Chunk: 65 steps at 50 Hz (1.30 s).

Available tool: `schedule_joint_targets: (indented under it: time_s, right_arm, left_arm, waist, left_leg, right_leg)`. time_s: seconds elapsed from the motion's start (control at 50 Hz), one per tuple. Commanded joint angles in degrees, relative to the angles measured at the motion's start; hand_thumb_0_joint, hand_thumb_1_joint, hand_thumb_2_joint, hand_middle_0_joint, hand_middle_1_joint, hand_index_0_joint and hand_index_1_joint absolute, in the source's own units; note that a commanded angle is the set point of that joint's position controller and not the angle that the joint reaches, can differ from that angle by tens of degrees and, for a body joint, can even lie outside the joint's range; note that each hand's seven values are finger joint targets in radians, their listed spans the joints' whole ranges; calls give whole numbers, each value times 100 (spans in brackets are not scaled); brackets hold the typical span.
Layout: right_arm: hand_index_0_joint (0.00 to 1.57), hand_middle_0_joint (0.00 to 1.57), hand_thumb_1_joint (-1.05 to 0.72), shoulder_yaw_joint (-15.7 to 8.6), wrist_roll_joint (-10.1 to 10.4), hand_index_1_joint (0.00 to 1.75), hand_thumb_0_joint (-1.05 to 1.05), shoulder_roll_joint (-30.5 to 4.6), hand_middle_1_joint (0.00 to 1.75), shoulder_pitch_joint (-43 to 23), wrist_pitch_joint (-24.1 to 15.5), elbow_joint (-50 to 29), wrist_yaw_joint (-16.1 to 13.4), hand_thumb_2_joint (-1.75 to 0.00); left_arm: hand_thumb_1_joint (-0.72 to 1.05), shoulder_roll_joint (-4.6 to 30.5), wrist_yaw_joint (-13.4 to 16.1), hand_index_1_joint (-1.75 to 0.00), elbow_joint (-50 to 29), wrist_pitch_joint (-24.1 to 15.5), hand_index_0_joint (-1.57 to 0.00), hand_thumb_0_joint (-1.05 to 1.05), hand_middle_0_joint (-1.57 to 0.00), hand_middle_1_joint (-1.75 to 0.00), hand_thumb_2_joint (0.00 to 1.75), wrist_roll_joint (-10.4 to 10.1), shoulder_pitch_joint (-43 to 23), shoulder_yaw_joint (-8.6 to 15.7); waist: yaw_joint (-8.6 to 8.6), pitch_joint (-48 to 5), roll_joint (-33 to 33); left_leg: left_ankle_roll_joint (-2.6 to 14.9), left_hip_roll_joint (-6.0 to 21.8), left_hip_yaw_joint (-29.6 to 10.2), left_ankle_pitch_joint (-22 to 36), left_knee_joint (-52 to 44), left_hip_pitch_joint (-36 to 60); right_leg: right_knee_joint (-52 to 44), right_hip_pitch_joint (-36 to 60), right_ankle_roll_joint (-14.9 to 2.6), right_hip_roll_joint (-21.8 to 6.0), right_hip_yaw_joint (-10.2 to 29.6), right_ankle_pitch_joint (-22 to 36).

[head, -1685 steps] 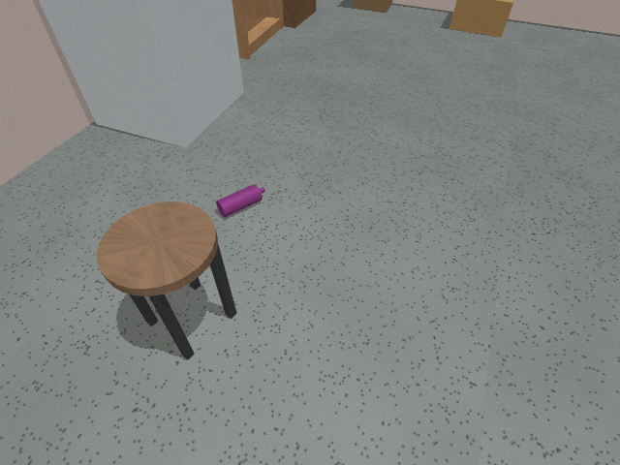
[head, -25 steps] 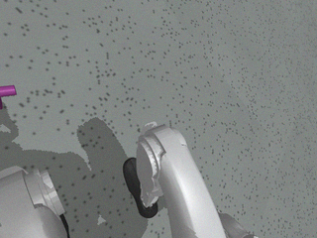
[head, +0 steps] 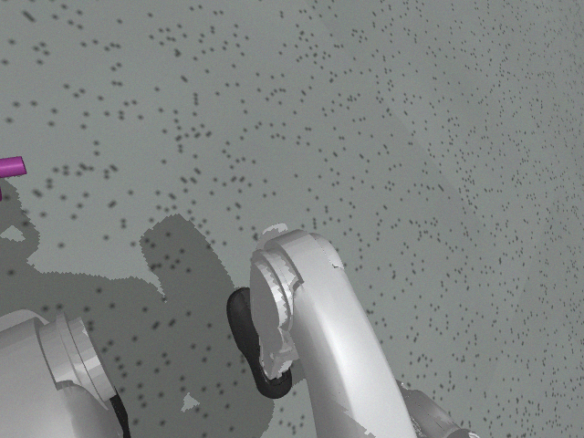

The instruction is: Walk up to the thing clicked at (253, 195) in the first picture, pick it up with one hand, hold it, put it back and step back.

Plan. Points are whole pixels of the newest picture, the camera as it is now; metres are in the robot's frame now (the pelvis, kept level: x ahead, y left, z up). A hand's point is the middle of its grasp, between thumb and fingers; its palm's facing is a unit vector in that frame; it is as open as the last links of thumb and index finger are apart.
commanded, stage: close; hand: left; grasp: from above
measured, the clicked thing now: out of the picture +0.48 +0.30 -0.26
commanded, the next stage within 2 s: settle in 0.10 s
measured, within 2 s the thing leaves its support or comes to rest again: leaves its support in 0.54 s
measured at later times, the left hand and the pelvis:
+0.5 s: hand out of the picture +0.47 +0.33 -0.22, palm faces -0.45 -0.09 -0.89, open 10.9 cm; pelvis +0.00 +0.00 +0.00, yaw +0 degrees
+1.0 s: hand out of the picture +0.46 +0.33 -0.13, palm faces -0.46 -0.06 -0.88, open 10.7 cm; pelvis +0.00 +0.00 +0.03, yaw +4 degrees
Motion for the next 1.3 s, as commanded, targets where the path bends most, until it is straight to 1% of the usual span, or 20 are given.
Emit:
schedule_joint_targets:
  time_s: [0.0, 0.06, 0.14, 0.18, 0.24, 0.38, 0.44, 0.48, 0.54, 0.62, 0.68, 0.7, 0.74, 0.76, 0.84, 0.98, 1.0, 1.22, 1.24, 1.28]
  right_arm:
    - [20, 20, -90, -556, -8, 30, 0, -1853, 30, 1121, -4, 73, -88, -90]
    - [20, 20, -90, -565, -9, 30, 0, -1848, 30, 1174, 4, 72, -102, -90]
    - [20, 20, -90, -529, 5, 30, 0, -1834, 30, 1134, 7, 44, -89, -90]
    - [20, 20, -90, -568, 12, 30, 0, -1922, 30, 1171, 46, 61, -133, -90]
    - [20, 20, -91, -495, -18, 30, 0, -1837, 30, 1129, 90, 28, -118, -90]
    - [20, 20, -91, -619, -6, 30, 0, -1906, 30, 1139, 169, 19, -168, -90]
    - [20, 20, -91, -698, -9, 30, 0, -1890, 30, 1220, 184, 5, -147, -90]
    - [20, 20, -91, -779, 27, 30, 0, -1876, 30, 1241, 224, 53, -154, -90]
    - [20, 20, -91, -957, 91, 30, 0, -1869, 30, 1231, 232, 16, -121, -90]
    - [20, 20, -91, -1196, 208, 30, 0, -1806, 30, 1294, 299, 17, -115, -90]
    - [20, 20, -91, -1331, 320, 30, 0, -1701, 30, 1320, 341, 23, -81, -90]
    - [20, 20, -91, -1394, 347, 30, 0, -1741, 30, 1439, 371, 121, -78, -90]
    - [20, 20, -91, -1370, 413, 30, 0, -1599, 30, 1423, 426, 97, -54, -90]
    - [20, 20, -91, -1407, 428, 30, 0, -1596, 30, 1440, 463, 79, -67, -90]
    - [20, 20, -91, -1479, 530, 30, 0, -1545, 30, 1557, 615, 138, -126, -90]
    - [20, 20, -91, -1498, 634, 30, 0, -1449, 30, 1490, 894, 13, -331, -91]
    - [20, 20, -92, -1503, 626, 30, 0, -1473, 30, 1495, 911, -42, -356, -91]
    - [20, 20, -94, -1515, 681, 30, 0, -1334, 30, 1452, 1096, -19, -552, -92]
    - [20, 20, -89, -1520, 692, 30, 0, -1299, 30, 1483, 1101, -20, -550, -90]
    - [20, 20, -93, -1549, 717, 30, 0, -1311, 30, 1558, 1106, -16, -542, -91]
  left_arm:
    - [45, 1008, 122, -84, -524, 11, -79, 0, -78, -86, 88, -100, -1289, -5]
    - [48, 1077, 100, -84, -758, 29, -82, 0, -81, -85, 89, -91, -1386, 19]
    - [51, 922, 47, -83, -625, 27, -84, 0, -83, -84, 90, -123, -1300, -60]
    - [54, 1242, 58, -83, -980, 5, -87, 0, -86, -84, 90, -96, -1470, 149]
    - [42, 992, -1, -81, -618, 5, -83, 0, -82, -82, 90, -104, -1191, 22]
    - [44, 1395, -59, -79, -1333, 60, -86, 0, -86, -79, 91, -120, -1398, 343]
    - [46, 1286, -136, -77, -1487, 95, -87, 0, -87, -77, 88, -33, -1296, 369]
    - [47, 1513, -133, -77, -2042, 96, -87, 0, -88, -76, 90, -66, -1405, 596]
    - [50, 1118, -231, -74, -2331, 145, -89, 0, -90, -73, 88, -148, -1267, 496]
    - [55, 1062, -437, -71, -2825, 249, -93, 0, -93, -71, 85, -219, -1103, 574]
    - [63, 596, -645, -70, -3055, 361, -99, 0, -98, -70, 84, -339, -1090, 349]
    - [64, 729, -713, -70, -2970, 407, -100, 0, -99, -70, 83, -332, -1054, 477]
    - [66, 111, -906, -69, -2890, 474, -101, 0, -100, -71, 80, -424, -1180, 59]
    - [67, 438, -934, -70, -3087, 508, -103, 0, -102, -70, 81, -436, -1257, 273]
    - [73, -2, -1301, -70, -2940, 580, -108, 0, -107, -70, 84, -586, -1187, -46]
    - [66, 146, -1770, -67, -3188, 432, -105, 0, -105, -67, 82, -683, -1438, -27]
    - [67, 304, -1799, -68, -3308, 390, -105, 0, -105, -68, 82, -650, -1513, 94]
    - [65, 453, -1758, -74, -3501, 175, -108, 0, -108, -73, 88, -564, -1787, 142]
    - [61, 314, -1769, -66, -3470, 200, -100, 0, -100, -65, 87, -585, -1745, 77]
    - [66, 155, -1818, -73, -3456, 268, -104, 0, -104, -73, 88, -606, -1574, 5]
  waist:
    - [-283, -3450, 2777]
    - [-240, -3733, 2911]
    - [-316, -3361, 2832]
    - [-163, -3722, 3070]
    - [-270, -3409, 2886]
    - [-58, -3835, 3355]
    - [-118, -3796, 3394]
    - [65, -4270, 3625]
    - [111, -4248, 3724]
    - [286, -4666, 3780]
    - [377, -4641, 3709]
    - [364, -4662, 3660]
    - [315, -4484, 3472]
    - [382, -4767, 3315]
    - [392, -4627, 2993]
    - [473, -4685, 2553]
    - [442, -4704, 2497]
    - [671, -5088, 2855]
    - [655, -5114, 2894]
    - [645, -5146, 2937]
  left_leg:
    - [135, 67, 668, 1058, -1512, 2624]
    - [122, 74, 677, 1266, -1504, 2800]
    - [111, 58, 661, 1153, -1473, 2671]
    - [62, 66, 613, 1365, -1508, 2962]
    - [83, 61, 617, 1213, -1546, 2756]
    - [38, 54, 631, 1260, -1594, 3040]
    - [23, 48, 643, 1345, -1568, 3103]
    - [27, 31, 709, 1523, -1588, 3258]
    - [-12, 17, 720, 1534, -1675, 3345]
    - [16, -12, 817, 1555, -1731, 3366]
    - [8, -34, 837, 1583, -1858, 3461]
    - [15, -23, 829, 1666, -1885, 3506]
    - [55, -66, 845, 1470, -1977, 3288]
    - [117, -56, 909, 1480, -1940, 3266]
    - [138, -117, 979, 1440, -2067, 3156]
    - [175, -172, 1086, 1180, -2176, 2948]
    - [183, -170, 1085, 1215, -2159, 2929]
    - [176, -207, 1196, 1012, -2416, 3158]
    - [161, -197, 1174, 1003, -2494, 3287]
    - [142, -190, 1132, 1108, -2618, 3485]
  right_leg:
    - [-1167, 2088, -503, 213, -759, 1186]
    - [-1149, 2244, -503, 219, -737, 1359]
    - [-1149, 1996, -531, 201, -780, 1235]
    - [-1105, 2010, -562, 184, -810, 1331]
    - [-1143, 1996, -545, 193, -810, 1247]
    - [-1099, 1924, -616, 165, -785, 1217]
    - [-1056, 1831, -629, 148, -773, 1274]
    - [-1104, 2049, -634, 154, -726, 1415]
    - [-1103, 1821, -683, 114, -704, 1376]
    - [-1159, 1886, -690, 89, -608, 1410]
    - [-1201, 1630, -707, 43, -549, 1396]
    - [-1203, 1608, -704, 45, -534, 1424]
    - [-1296, 1543, -710, 30, -520, 1291]
    - [-1371, 1791, -660, 50, -465, 1353]
    - [-1543, 1867, -669, 7, -389, 1306]
    - [-1762, 2199, -679, -9, -256, 977]
    - [-1784, 2250, -669, -19, -258, 998]
    - [-1897, 2163, -690, -39, -145, 778]
    - [-1888, 2154, -693, -39, -165, 770]
    - [-1900, 2183, -698, -56, -211, 892]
